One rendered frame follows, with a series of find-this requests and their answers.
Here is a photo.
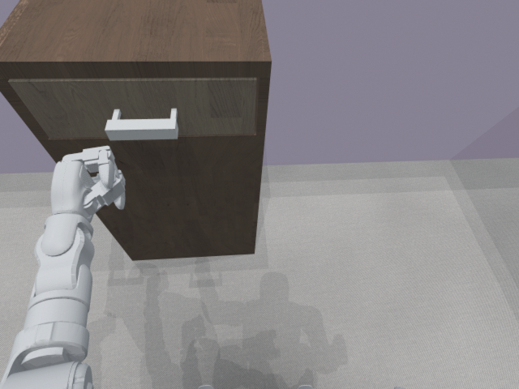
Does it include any robot left upper arm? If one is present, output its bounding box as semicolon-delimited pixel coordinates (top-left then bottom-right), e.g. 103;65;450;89
2;361;94;389

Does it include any handle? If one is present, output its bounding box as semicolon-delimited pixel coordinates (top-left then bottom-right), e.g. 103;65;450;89
105;109;178;140

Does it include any left robot forearm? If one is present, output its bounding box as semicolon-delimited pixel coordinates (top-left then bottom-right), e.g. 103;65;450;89
0;213;95;389

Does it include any drawer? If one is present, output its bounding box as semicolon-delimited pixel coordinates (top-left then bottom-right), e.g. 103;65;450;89
8;78;257;138

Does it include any left robot hand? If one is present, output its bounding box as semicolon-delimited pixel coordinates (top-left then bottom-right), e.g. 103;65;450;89
50;146;126;223

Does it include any cabinet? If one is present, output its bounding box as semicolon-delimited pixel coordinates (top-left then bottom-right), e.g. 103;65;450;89
0;0;272;261

